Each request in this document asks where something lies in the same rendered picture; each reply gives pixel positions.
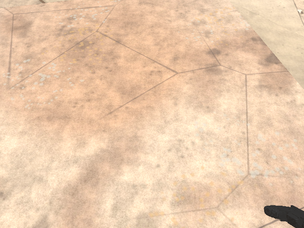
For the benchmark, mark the right robot hand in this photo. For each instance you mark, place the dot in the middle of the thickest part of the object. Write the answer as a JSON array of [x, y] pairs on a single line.
[[293, 215]]

